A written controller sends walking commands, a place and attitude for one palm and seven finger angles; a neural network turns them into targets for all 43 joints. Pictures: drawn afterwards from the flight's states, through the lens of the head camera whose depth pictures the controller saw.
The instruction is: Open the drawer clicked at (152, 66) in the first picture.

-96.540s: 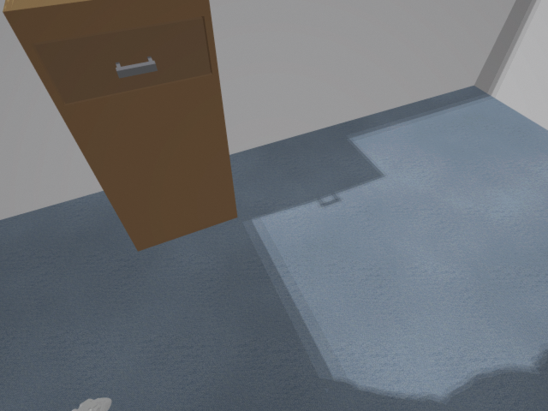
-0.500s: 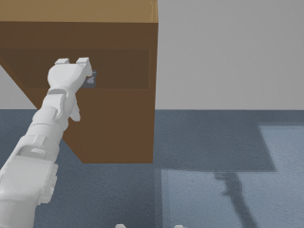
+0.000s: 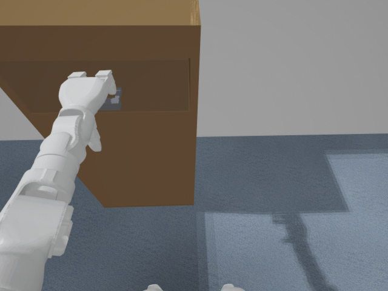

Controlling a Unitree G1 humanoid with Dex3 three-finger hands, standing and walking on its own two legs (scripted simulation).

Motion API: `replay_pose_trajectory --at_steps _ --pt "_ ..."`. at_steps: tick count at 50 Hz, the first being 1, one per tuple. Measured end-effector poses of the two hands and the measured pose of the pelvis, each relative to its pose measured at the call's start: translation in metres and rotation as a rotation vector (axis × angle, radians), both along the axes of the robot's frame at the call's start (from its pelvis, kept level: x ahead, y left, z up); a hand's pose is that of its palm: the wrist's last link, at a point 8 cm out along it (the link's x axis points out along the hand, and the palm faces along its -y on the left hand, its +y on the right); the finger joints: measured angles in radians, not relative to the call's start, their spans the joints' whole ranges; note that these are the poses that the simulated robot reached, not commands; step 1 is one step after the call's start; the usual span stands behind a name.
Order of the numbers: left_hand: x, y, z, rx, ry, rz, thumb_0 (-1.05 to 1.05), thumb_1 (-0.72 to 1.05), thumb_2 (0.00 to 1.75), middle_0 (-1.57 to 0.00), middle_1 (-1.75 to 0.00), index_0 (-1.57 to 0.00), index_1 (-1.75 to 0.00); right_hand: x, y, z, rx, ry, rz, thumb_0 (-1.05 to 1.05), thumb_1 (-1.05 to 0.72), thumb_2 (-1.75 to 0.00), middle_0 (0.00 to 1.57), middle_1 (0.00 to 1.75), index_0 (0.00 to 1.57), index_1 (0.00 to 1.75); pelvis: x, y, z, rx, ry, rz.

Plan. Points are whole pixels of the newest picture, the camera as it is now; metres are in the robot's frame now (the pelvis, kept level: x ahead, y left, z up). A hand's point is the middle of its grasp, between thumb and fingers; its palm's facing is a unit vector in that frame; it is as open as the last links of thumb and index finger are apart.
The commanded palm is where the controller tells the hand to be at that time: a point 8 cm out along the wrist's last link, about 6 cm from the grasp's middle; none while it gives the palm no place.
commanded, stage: lift the fingers back up to retry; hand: left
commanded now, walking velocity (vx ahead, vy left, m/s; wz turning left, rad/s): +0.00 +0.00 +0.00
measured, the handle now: (99, 98) +0.54 +0.20 +0.07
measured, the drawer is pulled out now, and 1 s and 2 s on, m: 0.00 0.00 0.00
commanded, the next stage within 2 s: re-aim the fingers above the handle in 0.52 s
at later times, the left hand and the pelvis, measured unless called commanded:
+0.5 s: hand (80, 93) +0.49 +0.21 +0.13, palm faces +0.01 -0.05 -1.00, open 13.6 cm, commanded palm +0.46 +0.21 +0.18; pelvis +0.04 +0.00 +0.02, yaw +1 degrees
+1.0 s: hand (82, 99) +0.48 +0.21 +0.13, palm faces -0.04 -0.03 -1.00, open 13.8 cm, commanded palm +0.46 +0.21 +0.18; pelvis +0.04 -0.02 +0.02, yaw +2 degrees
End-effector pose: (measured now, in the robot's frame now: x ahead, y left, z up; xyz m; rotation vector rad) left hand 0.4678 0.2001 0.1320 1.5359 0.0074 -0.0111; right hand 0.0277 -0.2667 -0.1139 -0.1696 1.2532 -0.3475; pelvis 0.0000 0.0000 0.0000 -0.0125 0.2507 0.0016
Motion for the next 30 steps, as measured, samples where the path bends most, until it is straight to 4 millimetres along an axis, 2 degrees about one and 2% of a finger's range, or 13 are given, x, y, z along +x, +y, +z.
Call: replay_pose_trajectory --at_steps 8,14,23,30 --pt "0.006 0.012 0.014 0.006 0.006 0.017 0.0 -0.49 0.3 -0.35 -1.23 -0.35 -1.23 0.013 0.002 0.004 0.006 -0.014 -0.001 0.01 -0.9 -0.9 0.2 0.3 0.21 0.3 0.011 0.002 0.006 0.0 -0.014 -0.003" --pt "0.007 0.014 0.024 0.003 0.017 0.004 0.0 -0.49 0.3 -0.34 -1.21 -0.37 -1.23 0.029 0.002 0.006 0.017 -0.006 0.024 0.01 -0.9 -0.9 0.2 0.3 0.21 0.3 0.023 0.002 0.01 0.001 -0.03 0.008" --pt "0.005 0.014 0.046 -0.019 -0.018 -0.001 0.0 -0.49 0.3 -0.35 -1.21 -0.36 -1.22 0.074 0.0 0.008 0.045 -0.056 0.062 0.01 -0.9 -0.9 0.2 0.3 0.2 0.3 0.04 -0.001 0.015 0.006 -0.054 0.013" --pt "-0.003 0.012 0.047 -0.006 0.014 0.019 0.0 -0.49 0.3 -0.33 -1.2 -0.33 -1.21 0.113 0.0 0.013 0.067 -0.121 0.107 0.01 -0.91 -0.9 0.2 0.3 0.2 0.3 0.045 -0.007 0.017 0.011 -0.071 0.02"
